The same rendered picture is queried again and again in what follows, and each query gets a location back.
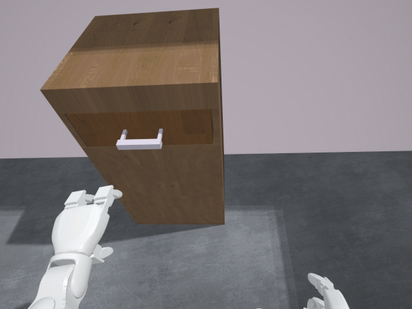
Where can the robot left hand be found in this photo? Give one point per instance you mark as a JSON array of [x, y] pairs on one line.
[[79, 227]]

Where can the robot right hand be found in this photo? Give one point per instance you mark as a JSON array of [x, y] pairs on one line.
[[333, 299]]

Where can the handle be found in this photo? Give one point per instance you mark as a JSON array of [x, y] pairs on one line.
[[124, 144]]

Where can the robot left forearm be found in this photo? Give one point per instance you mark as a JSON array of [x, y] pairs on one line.
[[65, 282]]

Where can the drawer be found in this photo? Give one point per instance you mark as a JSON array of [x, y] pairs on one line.
[[180, 127]]

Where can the cabinet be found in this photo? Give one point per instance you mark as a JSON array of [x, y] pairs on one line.
[[155, 61]]

